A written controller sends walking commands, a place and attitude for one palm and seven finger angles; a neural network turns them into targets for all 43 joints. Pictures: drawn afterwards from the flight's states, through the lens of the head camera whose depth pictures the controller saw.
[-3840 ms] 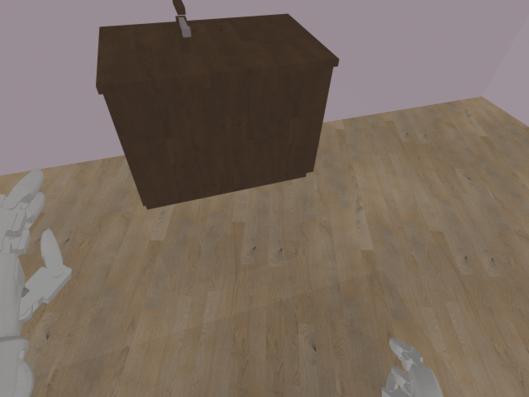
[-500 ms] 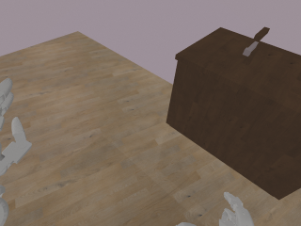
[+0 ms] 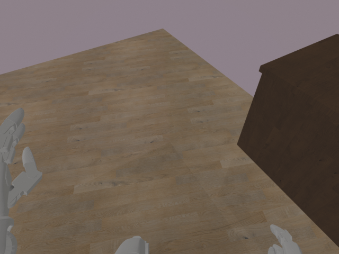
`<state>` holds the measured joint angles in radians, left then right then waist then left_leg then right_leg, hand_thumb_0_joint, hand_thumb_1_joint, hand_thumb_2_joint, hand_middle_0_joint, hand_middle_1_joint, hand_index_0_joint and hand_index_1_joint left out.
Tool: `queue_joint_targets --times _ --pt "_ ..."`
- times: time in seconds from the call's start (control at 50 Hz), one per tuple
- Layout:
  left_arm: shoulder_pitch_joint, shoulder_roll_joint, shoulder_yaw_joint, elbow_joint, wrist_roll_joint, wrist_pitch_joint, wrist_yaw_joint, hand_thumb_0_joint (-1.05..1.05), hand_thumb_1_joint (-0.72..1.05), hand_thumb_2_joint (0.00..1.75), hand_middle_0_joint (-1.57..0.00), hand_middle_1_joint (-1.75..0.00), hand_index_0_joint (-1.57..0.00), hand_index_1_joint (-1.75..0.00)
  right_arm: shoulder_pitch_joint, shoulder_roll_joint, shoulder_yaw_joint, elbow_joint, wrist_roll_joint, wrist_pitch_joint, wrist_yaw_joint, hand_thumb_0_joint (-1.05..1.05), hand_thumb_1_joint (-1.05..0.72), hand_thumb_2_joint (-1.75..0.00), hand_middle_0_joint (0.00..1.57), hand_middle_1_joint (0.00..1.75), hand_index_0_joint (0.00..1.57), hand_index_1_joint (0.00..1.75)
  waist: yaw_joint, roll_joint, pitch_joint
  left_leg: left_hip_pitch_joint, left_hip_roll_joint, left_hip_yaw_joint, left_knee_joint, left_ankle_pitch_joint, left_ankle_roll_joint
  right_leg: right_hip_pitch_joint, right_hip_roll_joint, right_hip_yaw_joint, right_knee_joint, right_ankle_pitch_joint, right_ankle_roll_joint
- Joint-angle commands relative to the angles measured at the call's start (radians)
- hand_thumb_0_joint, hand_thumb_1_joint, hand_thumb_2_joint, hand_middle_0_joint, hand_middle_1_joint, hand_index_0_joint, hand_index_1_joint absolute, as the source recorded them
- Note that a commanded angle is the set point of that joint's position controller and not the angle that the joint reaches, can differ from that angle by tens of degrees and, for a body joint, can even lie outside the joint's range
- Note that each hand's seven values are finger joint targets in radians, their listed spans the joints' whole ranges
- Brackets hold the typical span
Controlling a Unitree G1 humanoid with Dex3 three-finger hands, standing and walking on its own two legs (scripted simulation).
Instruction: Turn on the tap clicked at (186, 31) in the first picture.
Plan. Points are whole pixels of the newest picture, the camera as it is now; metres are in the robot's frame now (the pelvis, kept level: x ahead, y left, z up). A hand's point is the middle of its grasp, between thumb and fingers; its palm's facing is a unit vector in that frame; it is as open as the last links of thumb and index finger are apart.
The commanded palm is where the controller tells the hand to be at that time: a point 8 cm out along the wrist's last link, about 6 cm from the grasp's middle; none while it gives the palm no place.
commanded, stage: walk to a spot facing it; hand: left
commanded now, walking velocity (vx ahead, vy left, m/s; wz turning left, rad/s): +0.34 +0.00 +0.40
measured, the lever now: out of the picture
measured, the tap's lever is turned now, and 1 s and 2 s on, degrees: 0 0 0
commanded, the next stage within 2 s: turn to face it in 0.58 s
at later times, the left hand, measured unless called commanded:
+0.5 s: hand (32, 137) +0.28 +0.27 +0.19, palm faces +0.51 -0.73 -0.46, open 7.4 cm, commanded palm +0.23 +0.30 +0.17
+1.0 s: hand (47, 106) +0.37 +0.30 +0.17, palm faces +0.56 -0.75 -0.35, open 7.4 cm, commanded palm +0.31 +0.31 +0.17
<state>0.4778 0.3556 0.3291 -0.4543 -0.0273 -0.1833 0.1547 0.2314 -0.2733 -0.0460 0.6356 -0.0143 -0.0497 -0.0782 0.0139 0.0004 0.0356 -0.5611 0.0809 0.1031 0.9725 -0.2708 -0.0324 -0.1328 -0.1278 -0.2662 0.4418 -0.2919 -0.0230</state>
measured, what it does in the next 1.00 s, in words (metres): walks ahead: left foot, then right foot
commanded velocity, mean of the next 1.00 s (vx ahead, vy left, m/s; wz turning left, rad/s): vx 0.17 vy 0.00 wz -0.02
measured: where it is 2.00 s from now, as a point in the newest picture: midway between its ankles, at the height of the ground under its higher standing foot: outside the picture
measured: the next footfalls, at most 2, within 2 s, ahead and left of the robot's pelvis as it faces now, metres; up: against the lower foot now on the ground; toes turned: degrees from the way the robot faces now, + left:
left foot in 0.18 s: +0.13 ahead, +0.14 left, +0.00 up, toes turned +13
right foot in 0.54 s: +0.21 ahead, -0.11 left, +0.00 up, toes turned -4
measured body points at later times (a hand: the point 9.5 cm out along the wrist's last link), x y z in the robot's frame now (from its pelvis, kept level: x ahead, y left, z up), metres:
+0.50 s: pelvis +0.10 +0.01 -0.01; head +0.12 +0.00 +0.44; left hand +0.24 +0.31 +0.21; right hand +0.28 -0.15 -0.11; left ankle +0.09 +0.13 -0.75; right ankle +0.17 -0.11 -0.72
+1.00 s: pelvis +0.18 +0.02 -0.01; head +0.20 +0.04 +0.43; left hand +0.34 +0.33 +0.19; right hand +0.40 -0.18 -0.08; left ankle +0.21 +0.13 -0.75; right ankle +0.16 -0.10 -0.70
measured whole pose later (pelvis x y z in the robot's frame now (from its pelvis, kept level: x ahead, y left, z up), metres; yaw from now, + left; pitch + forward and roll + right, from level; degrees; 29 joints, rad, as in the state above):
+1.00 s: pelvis +0.18 +0.02 -0.01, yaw +6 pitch -1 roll -1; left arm 0.37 0.38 0.39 -0.49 -0.02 -0.22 0.18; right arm 0.14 -0.18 -0.01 0.58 -0.01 -0.06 -0.07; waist 0.04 -0.02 0.06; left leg -0.31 0.12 0.19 0.58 -0.24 0.02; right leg -0.38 -0.04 -0.09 0.96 -0.50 0.03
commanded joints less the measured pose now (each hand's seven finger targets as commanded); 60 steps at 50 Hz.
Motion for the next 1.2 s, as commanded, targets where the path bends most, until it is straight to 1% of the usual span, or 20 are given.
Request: queue_joint_targets --times 0.0,0.08,0.12,0.14,0.16,0.18,0.22,0.34,0.48,0.5,0.54,0.58,0.62,0.68,0.8,0.84,0.88,0.9,1.0,1.18 --pt "-0.075 0.181 0.141 -0.241 -0.012 -0.061 0.046 0.00 0.90 0.90 -0.20 -0.30 -0.20 -0.30 -0.101 -0.027 -0.011 -0.203 0.009 -0.061 0.005 0.00 -0.90 -0.90 0.20 0.30 0.20 0.30 0.033 -0.192 -0.066 -0.042 -0.008 0.075 -0.212 -0.028 0.016 0.139 -0.236 0.178 -0.151 0.230 -0.096" --pt "-0.134 0.167 0.120 -0.308 -0.007 -0.053 0.062 0.00 0.90 0.90 -0.20 -0.30 -0.20 -0.30 -0.086 -0.025 -0.011 -0.217 0.010 -0.061 0.003 0.00 -0.90 -0.90 0.20 0.30 0.20 0.30 0.024 -0.190 -0.099 0.127 -0.045 0.122 -0.369 -0.064 0.036 0.114 -0.244 0.154 -0.030 0.294 -0.099" --pt "-0.181 0.171 0.108 -0.341 -0.005 -0.061 0.066 0.00 0.90 0.90 -0.20 -0.30 -0.20 -0.30 -0.050 -0.039 -0.021 -0.214 0.011 -0.060 -0.008 0.00 -0.90 -0.90 0.20 0.30 0.20 0.30 -0.035 -0.040 -0.180 0.430 -0.089 0.130 -0.497 0.029 0.060 -0.030 -0.172 0.060 0.318 0.383 -0.035" --pt "-0.160 0.158 0.097 -0.359 -0.001 -0.077 0.065 0.00 0.90 0.90 -0.20 -0.30 -0.20 -0.30 -0.050 -0.059 -0.027 -0.222 0.017 -0.062 -0.008 0.00 -0.90 -0.90 0.20 0.30 0.20 0.30 -0.048 0.215 -0.224 0.620 0.055 -0.121 -0.547 0.125 0.127 -0.236 -0.085 0.035 0.592 0.170 0.027" --pt "-0.167 0.162 0.101 -0.387 -0.002 -0.097 0.065 0.00 0.90 0.90 -0.20 -0.30 -0.20 -0.30 -0.067 -0.062 -0.018 -0.224 0.016 -0.068 0.007 0.00 -0.90 -0.90 0.20 0.30 0.20 0.30 -0.032 0.398 -0.222 0.735 0.309 -0.537 -0.613 0.456 0.258 -0.483 0.053 0.108 0.824 -0.308 0.060" --pt "-0.195 0.212 0.114 -0.320 0.016 -0.104 0.049 0.00 0.90 0.90 -0.20 -0.30 -0.20 -0.30 -0.085 -0.058 -0.008 -0.210 0.022 -0.072 0.027 0.00 -0.90 -0.90 0.20 0.30 0.20 0.30 -0.033 0.255 -0.193 0.634 0.353 -0.604 -0.644 0.344 0.298 -0.518 0.028 0.224 0.904 -0.305 0.034" --pt "-0.134 0.255 0.190 -0.366 0.011 -0.101 0.034 0.00 0.90 0.90 -0.20 -0.30 -0.20 -0.30 -0.111 -0.047 -0.019 -0.190 0.029 -0.064 0.027 0.00 -0.90 -0.90 0.20 0.30 0.20 0.30 -0.024 0.213 -0.163 0.533 0.326 -0.535 -0.658 0.170 0.320 -0.588 -0.017 0.268 0.936 -0.226 0.053" --pt "-0.001 0.161 0.164 -0.359 -0.013 -0.111 0.012 0.00 0.90 0.90 -0.20 -0.30 -0.20 -0.30 -0.106 -0.020 0.001 -0.156 0.025 -0.111 0.030 0.00 -0.90 -0.90 0.20 0.30 0.20 0.30 -0.005 0.231 -0.125 0.307 0.195 -0.149 -0.728 0.077 0.196 -0.347 0.005 0.145 0.509 -0.032 0.078" --pt "-0.136 0.126 0.094 -0.143 0.005 -0.068 0.009 0.00 0.90 0.90 -0.20 -0.30 -0.20 -0.30 -0.105 -0.025 0.013 -0.134 0.025 -0.096 -0.006 0.00 -0.90 -0.90 0.20 0.30 0.20 0.30 -0.001 0.139 -0.099 0.260 0.152 -0.109 -0.550 -0.098 0.143 -0.062 0.096 0.053 0.062 -0.021 0.081" --pt "-0.161 0.137 0.089 -0.155 0.012 -0.063 0.011 0.00 0.90 0.90 -0.20 -0.30 -0.20 -0.30 -0.104 -0.018 0.016 -0.134 0.026 -0.090 -0.007 0.00 -0.90 -0.90 0.20 0.30 0.20 0.30 -0.002 0.072 -0.118 0.224 0.111 -0.086 -0.426 -0.114 0.122 0.012 0.060 0.108 -0.017 -0.022 0.060" --pt "-0.183 0.211 0.123 -0.169 0.019 -0.046 0.021 0.00 0.90 0.90 -0.20 -0.30 -0.20 -0.30 -0.122 0.007 0.026 -0.158 0.026 -0.083 -0.003 0.00 -0.90 -0.90 0.20 0.30 0.20 0.30 0.017 -0.313 -0.121 -0.129 -0.088 -0.008 0.108 -0.324 0.048 0.177 -0.321 0.677 -0.180 0.030 -0.125" --pt "-0.177 0.219 0.139 -0.204 0.001 -0.062 0.021 0.00 0.90 0.90 -0.20 -0.30 -0.20 -0.30 -0.134 -0.031 0.006 -0.139 0.018 -0.091 0.007 0.00 -0.90 -0.90 0.20 0.30 0.20 0.30 0.007 -0.241 -0.074 -0.148 -0.023 -0.132 0.308 -0.205 0.019 0.078 -0.361 0.672 -0.205 -0.044 -0.150" --pt "-0.109 0.217 0.160 -0.266 0.003 -0.084 0.022 0.00 0.90 0.90 -0.20 -0.30 -0.20 -0.30 -0.151 -0.022 0.015 -0.133 0.014 -0.065 0.012 0.00 -0.90 -0.90 0.20 0.30 0.20 0.30 0.001 -0.128 -0.051 -0.140 0.010 -0.118 0.335 -0.135 -0.006 0.037 -0.310 0.407 -0.165 0.156 -0.125" --pt "-0.053 0.222 0.190 -0.324 0.002 -0.096 0.033 0.00 0.90 0.90 -0.20 -0.30 -0.20 -0.30 -0.151 -0.013 0.010 -0.153 0.014 -0.049 0.001 0.00 -0.90 -0.90 0.20 0.30 0.20 0.30 -0.010 -0.106 -0.089 -0.008 0.035 -0.069 0.060 -0.122 -0.002 0.009 -0.249 0.235 -0.102 0.406 -0.104" --pt "-0.053 0.184 0.172 -0.341 -0.007 -0.095 0.055 0.00 0.90 0.90 -0.20 -0.30 -0.20 -0.30 -0.096 -0.016 0.001 -0.188 0.008 -0.050 -0.008 0.00 -0.90 -0.90 0.20 0.30 0.20 0.30 -0.014 -0.094 -0.193 0.324 -0.052 0.086 -0.467 0.125 -0.006 0.012 -0.108 0.210 0.036 0.436 -0.065" --pt "-0.106 0.170 0.136 -0.315 0.002 -0.102 0.047 0.00 0.90 0.90 -0.20 -0.30 -0.20 -0.30 -0.081 -0.052 -0.018 -0.198 0.019 -0.048 -0.020 0.00 -0.90 -0.90 0.20 0.30 0.20 0.30 -0.022 0.047 -0.181 0.459 0.066 -0.025 -0.547 0.241 0.025 -0.106 -0.043 0.211 0.161 0.217 -0.010" --pt "-0.135 0.170 0.135 -0.247 -0.001 -0.111 0.035 0.00 0.90 0.90 -0.20 -0.30 -0.20 -0.30 -0.090 -0.063 -0.013 -0.203 0.014 -0.051 -0.013 0.00 -0.90 -0.90 0.20 0.30 0.20 0.30 -0.020 0.319 -0.163 0.530 0.341 -0.333 -0.643 0.510 0.160 -0.361 0.094 0.176 0.481 -0.306 0.047" --pt "-0.145 0.189 0.132 -0.244 0.004 -0.118 0.029 0.00 0.90 0.90 -0.20 -0.30 -0.20 -0.30 -0.103 -0.059 -0.008 -0.198 0.002 -0.057 -0.007 0.00 -0.90 -0.90 0.20 0.30 0.20 0.30 -0.015 0.327 -0.153 0.500 0.396 -0.378 -0.661 0.511 0.198 -0.387 0.077 0.225 0.619 -0.327 0.045" --pt "-0.110 0.134 0.085 -0.350 0.004 -0.097 0.002 0.00 0.90 0.90 -0.20 -0.30 -0.20 -0.30 -0.093 -0.060 -0.015 -0.206 0.016 -0.079 0.050 0.00 -0.90 -0.90 0.20 0.30 0.20 0.30 -0.011 0.260 -0.148 0.478 0.304 -0.040 -0.603 0.549 0.127 -0.364 0.061 0.175 0.503 -0.122 0.072" --pt "-0.049 0.175 0.156 -0.276 -0.017 -0.053 -0.009 0.00 0.90 0.90 -0.20 -0.30 -0.20 -0.30 -0.078 -0.046 -0.002 -0.232 0.026 -0.073 0.065 0.00 -0.90 -0.90 0.20 0.30 0.20 0.30 -0.004 0.231 -0.139 0.381 0.311 0.092 -0.488 0.302 0.050 -0.130 0.115 0.100 0.140 0.005 0.077"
